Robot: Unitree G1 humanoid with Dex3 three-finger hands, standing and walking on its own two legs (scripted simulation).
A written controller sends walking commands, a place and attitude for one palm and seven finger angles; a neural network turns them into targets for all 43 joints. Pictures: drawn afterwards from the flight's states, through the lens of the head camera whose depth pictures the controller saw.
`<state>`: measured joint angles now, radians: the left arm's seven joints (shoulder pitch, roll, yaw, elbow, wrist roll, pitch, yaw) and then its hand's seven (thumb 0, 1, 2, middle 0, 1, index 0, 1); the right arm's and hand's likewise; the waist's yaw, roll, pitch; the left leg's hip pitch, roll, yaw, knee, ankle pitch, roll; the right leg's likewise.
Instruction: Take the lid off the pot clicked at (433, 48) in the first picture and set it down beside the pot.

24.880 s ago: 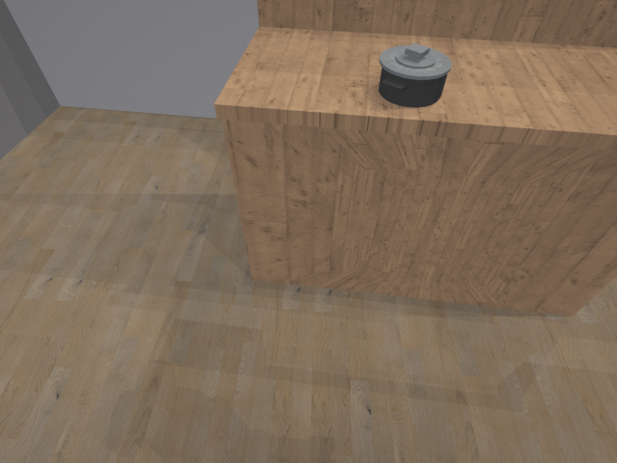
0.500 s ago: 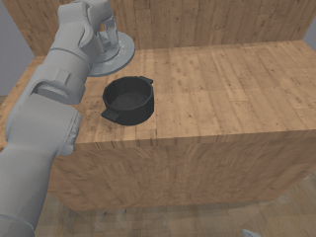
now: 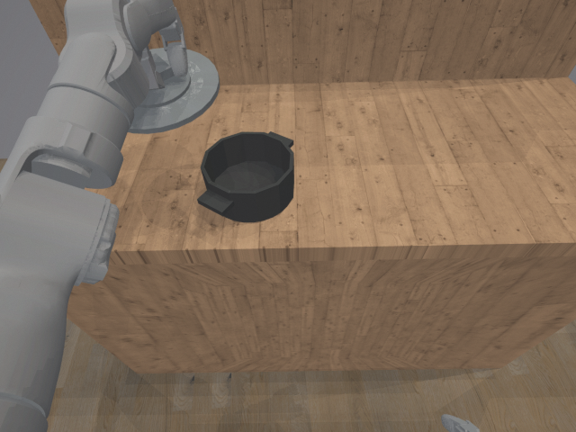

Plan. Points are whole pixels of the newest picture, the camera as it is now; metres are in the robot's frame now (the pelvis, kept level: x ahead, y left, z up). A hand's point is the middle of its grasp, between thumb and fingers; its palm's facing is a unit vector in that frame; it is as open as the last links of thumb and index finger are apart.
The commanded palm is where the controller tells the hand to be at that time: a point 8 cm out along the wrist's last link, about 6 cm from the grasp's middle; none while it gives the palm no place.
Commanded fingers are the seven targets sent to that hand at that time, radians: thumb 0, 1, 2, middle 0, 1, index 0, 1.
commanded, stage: move the lid sideways beside the pot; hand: left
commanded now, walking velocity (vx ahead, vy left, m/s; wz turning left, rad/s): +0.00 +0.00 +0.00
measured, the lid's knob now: (150, 70) +0.52 +0.16 +0.25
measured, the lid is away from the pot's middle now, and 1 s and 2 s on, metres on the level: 0.11 0.23 0.26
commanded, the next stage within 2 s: lower the lid onto the table in 1.26 s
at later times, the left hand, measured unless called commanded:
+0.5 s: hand (102, 69) +0.49 +0.21 +0.27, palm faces -0.22 -0.07 -0.97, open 6.3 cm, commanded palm +0.48 +0.21 +0.33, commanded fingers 0.00 0.49 1.10 -0.77 -1.14 -0.92 -1.13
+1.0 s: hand (55, 71) +0.49 +0.26 +0.27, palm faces -0.22 -0.11 -0.97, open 6.3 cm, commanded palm +0.49 +0.27 +0.33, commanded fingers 0.00 0.49 1.10 -0.77 -1.14 -0.92 -1.13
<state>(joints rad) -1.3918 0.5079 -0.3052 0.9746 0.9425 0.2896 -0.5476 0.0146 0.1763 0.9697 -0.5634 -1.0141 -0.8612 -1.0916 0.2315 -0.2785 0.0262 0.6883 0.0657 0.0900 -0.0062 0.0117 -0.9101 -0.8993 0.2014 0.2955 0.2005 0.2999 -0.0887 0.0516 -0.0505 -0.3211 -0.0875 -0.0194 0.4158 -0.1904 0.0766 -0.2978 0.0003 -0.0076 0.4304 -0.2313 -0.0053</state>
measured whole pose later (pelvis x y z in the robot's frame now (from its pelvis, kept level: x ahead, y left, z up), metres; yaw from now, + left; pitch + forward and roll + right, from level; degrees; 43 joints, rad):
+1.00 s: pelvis +0.00 +0.01 +0.00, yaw +0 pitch +8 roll -1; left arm -1.38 0.76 -0.19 1.06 0.98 0.17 -0.57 0.01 0.18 0.97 -0.56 -1.01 -0.86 -1.09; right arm 0.25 -0.29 0.04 0.69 0.09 0.15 -0.02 0.01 -0.91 -0.90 0.20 0.30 0.20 0.30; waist -0.11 0.04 -0.04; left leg -0.38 -0.08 -0.02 0.46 -0.22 0.09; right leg -0.33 0.01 -0.01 0.42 -0.23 0.00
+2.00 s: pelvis +0.01 +0.02 -0.01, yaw +0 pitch +10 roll -2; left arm -1.37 0.78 -0.18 1.19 0.99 0.17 -0.52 0.01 0.19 0.97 -0.56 -1.01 -0.86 -1.10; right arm 0.30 -0.29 0.03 0.72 0.09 0.14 -0.03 0.01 -0.91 -0.90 0.20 0.30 0.20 0.30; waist -0.14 0.04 -0.06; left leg -0.45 -0.08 -0.02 0.52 -0.24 0.09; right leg -0.39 0.01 -0.01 0.46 -0.24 0.01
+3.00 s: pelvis +0.01 +0.01 -0.01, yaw -1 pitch +12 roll -2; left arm -1.28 0.75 -0.17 1.25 0.97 0.07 -0.47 0.01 0.19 0.97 -0.55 -1.01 -0.87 -1.10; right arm 0.30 -0.29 0.03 0.73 0.10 0.15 -0.06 0.01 -0.91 -0.90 0.20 0.30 0.20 0.30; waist -0.15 0.03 -0.06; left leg -0.52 -0.06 -0.02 0.59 -0.27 0.09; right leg -0.46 0.03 -0.01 0.51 -0.26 0.01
